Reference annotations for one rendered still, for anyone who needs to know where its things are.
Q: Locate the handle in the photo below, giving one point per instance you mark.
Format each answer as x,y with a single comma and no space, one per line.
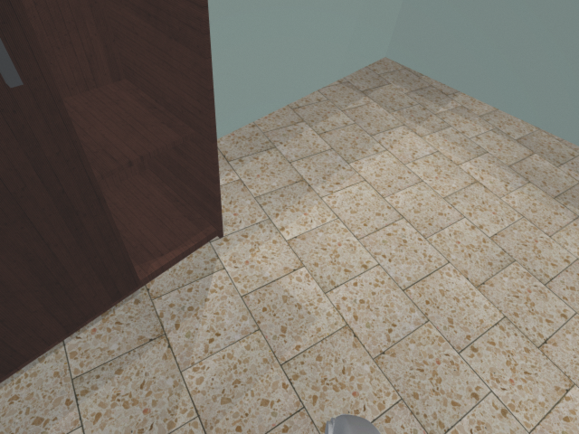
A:
7,68

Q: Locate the wardrobe door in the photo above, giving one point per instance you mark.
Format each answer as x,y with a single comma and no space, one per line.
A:
62,259

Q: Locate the robot right thigh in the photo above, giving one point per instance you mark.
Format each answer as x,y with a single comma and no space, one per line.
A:
350,424

